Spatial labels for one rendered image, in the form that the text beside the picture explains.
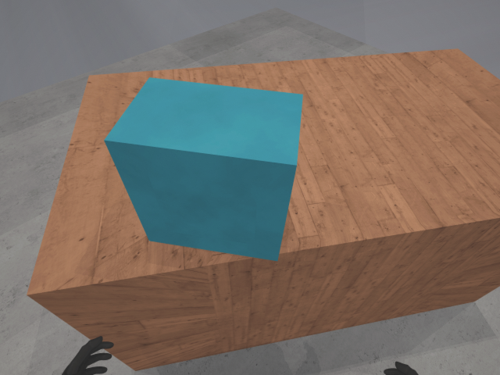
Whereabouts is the pedestal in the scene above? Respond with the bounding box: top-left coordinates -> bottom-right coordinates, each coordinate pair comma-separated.
27,48 -> 500,371

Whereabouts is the left robot hand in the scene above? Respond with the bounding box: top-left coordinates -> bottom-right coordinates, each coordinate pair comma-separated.
62,336 -> 114,375

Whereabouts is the carton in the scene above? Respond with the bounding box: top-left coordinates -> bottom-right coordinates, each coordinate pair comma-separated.
104,77 -> 303,261

